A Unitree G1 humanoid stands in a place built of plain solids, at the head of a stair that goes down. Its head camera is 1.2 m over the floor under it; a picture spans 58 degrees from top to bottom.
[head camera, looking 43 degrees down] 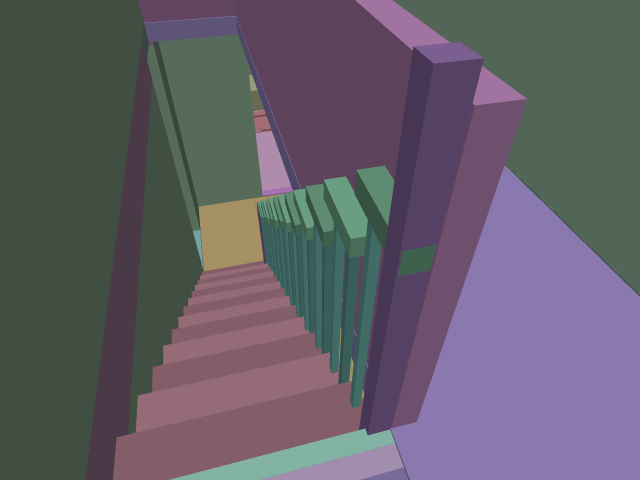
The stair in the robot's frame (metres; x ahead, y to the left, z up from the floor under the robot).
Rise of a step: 0.19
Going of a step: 0.25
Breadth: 0.80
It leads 14 degrees to the left of straight ahead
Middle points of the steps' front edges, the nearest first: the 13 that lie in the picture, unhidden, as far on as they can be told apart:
0.44 0.20 0.00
0.68 0.26 -0.19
0.92 0.32 -0.39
1.16 0.38 -0.58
1.40 0.44 -0.78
1.64 0.51 -0.97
1.88 0.57 -1.16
2.12 0.63 -1.36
2.36 0.69 -1.55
2.60 0.75 -1.75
2.84 0.81 -1.94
3.07 0.87 -2.14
3.31 0.94 -2.33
